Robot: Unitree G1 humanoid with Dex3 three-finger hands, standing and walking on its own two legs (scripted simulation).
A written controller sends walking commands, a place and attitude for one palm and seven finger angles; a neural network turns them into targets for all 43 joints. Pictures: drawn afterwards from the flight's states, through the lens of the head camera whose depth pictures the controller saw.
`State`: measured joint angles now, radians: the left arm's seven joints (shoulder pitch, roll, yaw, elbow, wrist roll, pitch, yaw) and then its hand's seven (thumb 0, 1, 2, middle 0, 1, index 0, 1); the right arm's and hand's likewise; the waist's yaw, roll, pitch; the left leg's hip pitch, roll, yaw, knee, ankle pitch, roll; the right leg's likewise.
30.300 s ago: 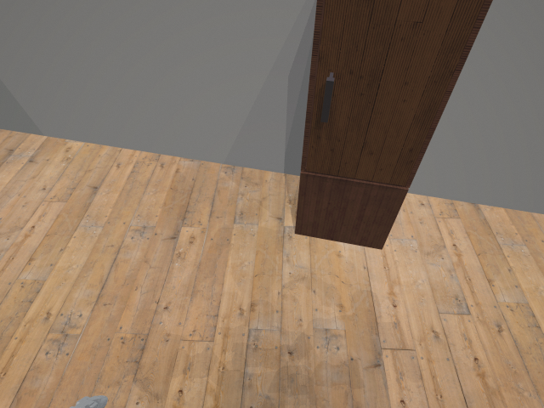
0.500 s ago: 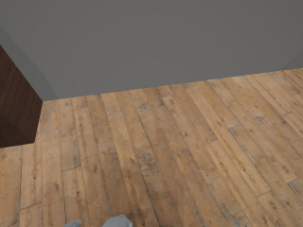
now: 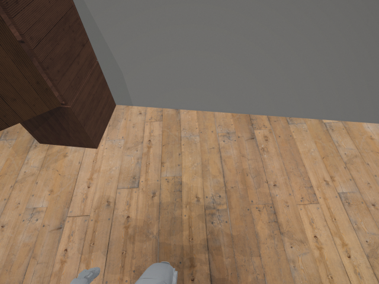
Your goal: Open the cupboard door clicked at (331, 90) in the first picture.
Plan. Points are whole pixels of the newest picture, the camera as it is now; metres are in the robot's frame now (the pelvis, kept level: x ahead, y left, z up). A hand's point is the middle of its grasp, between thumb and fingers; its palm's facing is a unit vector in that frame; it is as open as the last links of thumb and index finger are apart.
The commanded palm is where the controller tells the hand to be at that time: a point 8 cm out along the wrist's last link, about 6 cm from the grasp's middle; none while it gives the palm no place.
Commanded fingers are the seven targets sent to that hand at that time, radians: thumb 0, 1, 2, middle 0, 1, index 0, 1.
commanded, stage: turn to face it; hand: left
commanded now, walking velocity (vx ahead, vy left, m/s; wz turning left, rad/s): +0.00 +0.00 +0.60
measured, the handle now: out of the picture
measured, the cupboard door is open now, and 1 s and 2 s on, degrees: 41 41 41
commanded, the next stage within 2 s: take the last steps up to it in 0.90 s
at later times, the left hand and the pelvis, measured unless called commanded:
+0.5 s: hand out of the picture +0.06 +0.25 -0.15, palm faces +0.32 -0.91 -0.26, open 7.4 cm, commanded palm none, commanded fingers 0.00 0.90 0.90 -0.20 -0.30 -0.20 -0.30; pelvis +0.02 +0.01 +0.01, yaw +17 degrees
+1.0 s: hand out of the picture -0.04 +0.17 -0.18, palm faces +0.56 -0.80 -0.21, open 7.4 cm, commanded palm none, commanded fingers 0.00 0.90 0.90 -0.20 -0.30 -0.20 -0.30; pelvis +0.04 -0.01 -0.01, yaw +32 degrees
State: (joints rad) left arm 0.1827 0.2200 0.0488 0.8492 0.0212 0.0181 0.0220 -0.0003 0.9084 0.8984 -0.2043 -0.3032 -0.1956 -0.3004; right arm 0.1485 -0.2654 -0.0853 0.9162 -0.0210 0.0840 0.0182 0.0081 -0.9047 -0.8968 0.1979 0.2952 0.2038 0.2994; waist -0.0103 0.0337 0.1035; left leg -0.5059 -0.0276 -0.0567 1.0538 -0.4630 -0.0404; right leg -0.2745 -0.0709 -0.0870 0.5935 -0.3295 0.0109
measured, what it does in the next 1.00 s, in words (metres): steps on the spot, turning left: left foot, then right foot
